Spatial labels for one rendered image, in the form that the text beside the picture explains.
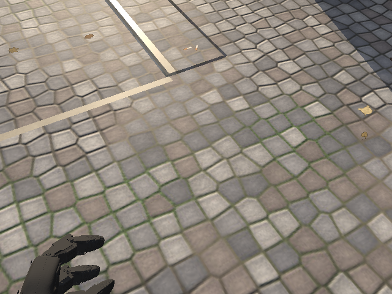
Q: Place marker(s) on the left robot hand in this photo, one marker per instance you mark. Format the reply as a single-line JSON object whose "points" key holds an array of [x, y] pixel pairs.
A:
{"points": [[46, 276]]}

